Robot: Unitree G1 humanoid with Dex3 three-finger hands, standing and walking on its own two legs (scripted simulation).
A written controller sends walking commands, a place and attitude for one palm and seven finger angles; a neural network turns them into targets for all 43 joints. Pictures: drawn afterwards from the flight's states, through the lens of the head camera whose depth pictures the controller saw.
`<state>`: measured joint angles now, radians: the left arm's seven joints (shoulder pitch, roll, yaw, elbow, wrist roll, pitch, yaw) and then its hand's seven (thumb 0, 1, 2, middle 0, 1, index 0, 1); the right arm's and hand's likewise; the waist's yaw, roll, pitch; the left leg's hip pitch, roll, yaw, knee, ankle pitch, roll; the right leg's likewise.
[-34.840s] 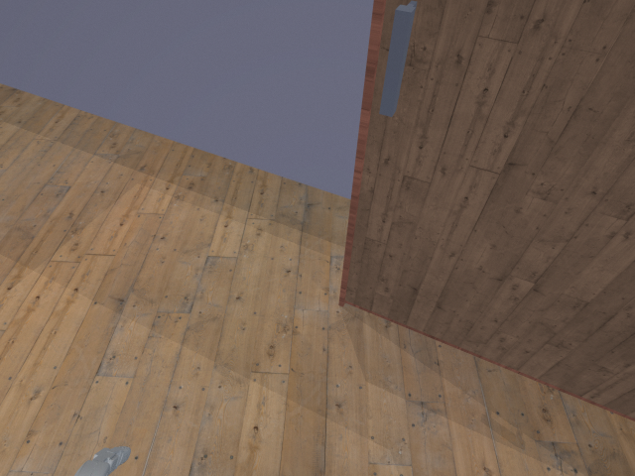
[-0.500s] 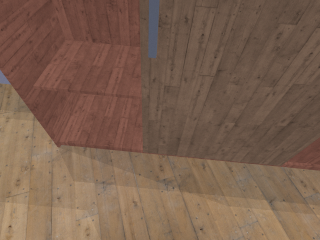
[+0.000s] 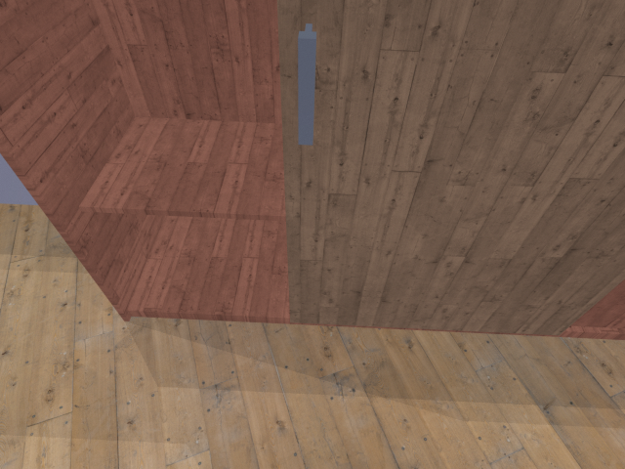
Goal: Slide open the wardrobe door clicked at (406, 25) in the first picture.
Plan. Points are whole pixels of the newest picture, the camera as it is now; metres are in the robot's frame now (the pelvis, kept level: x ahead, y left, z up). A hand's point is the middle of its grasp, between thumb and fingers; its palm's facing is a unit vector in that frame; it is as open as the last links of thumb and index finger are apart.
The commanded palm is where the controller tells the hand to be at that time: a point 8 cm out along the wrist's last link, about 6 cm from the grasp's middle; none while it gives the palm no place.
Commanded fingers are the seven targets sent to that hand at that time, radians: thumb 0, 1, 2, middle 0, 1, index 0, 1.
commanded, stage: let the arm hang, fingers relaxed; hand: left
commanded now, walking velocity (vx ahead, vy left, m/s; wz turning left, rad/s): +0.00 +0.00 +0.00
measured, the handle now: (307, 87) +0.65 +0.05 +0.16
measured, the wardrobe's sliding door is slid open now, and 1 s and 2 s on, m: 0.58 0.58 0.58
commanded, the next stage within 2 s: look to check the result in 0.20 s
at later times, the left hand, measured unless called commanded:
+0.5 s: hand out of the picture +0.00 +0.18 -0.18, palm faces +0.01 -0.98 -0.19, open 7.4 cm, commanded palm none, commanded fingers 0.00 0.90 0.90 -0.20 -0.30 -0.20 -0.30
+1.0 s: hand out of the picture +0.02 +0.18 -0.18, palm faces +0.00 -0.98 -0.19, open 7.4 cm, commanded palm none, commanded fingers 0.00 0.90 0.90 -0.20 -0.30 -0.20 -0.30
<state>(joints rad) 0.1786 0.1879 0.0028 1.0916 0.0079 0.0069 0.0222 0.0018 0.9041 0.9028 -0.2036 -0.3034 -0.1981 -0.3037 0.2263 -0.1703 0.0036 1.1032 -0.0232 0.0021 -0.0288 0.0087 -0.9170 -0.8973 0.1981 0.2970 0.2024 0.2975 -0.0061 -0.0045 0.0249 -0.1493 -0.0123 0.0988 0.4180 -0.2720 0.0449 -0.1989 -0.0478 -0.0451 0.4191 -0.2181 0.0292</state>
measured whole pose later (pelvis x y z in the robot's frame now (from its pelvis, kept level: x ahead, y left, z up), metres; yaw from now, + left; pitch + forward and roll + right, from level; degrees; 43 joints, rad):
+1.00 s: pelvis +0.00 +0.00 +0.00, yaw -1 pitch +0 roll +0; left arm 0.21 0.17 0.00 1.14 0.01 0.00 0.03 0.00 0.90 0.90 -0.20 -0.30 -0.20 -0.30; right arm 0.23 -0.16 0.00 1.14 -0.02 0.00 -0.04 0.01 -0.91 -0.90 0.20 0.30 0.20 0.30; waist -0.01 -0.01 0.05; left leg -0.13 -0.01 0.11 0.40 -0.26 0.04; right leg -0.19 -0.04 -0.04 0.40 -0.21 0.03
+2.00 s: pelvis +0.00 -0.02 +0.00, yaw +0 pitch -1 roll +0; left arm 0.17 0.23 0.01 1.14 0.01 -0.01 0.02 0.00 0.90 0.90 -0.21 -0.30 -0.20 -0.30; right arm 0.18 -0.22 0.00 1.15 -0.02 0.00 -0.03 0.01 -0.91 -0.90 0.20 0.30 0.20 0.30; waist 0.00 -0.01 0.05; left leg -0.10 0.01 0.09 0.34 -0.23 0.02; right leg -0.15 -0.02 -0.06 0.35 -0.18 0.00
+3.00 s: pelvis +0.00 -0.03 +0.01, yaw +1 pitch -1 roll +0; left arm 0.12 0.28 0.01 1.15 0.01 -0.01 0.01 0.00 0.90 0.90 -0.21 -0.30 -0.20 -0.30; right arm 0.14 -0.27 0.00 1.14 -0.02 0.00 -0.02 0.01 -0.91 -0.90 0.20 0.30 0.20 0.30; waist 0.00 -0.01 0.05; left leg -0.08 0.02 0.08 0.30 -0.20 0.00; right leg -0.13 -0.01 -0.07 0.31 -0.16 -0.01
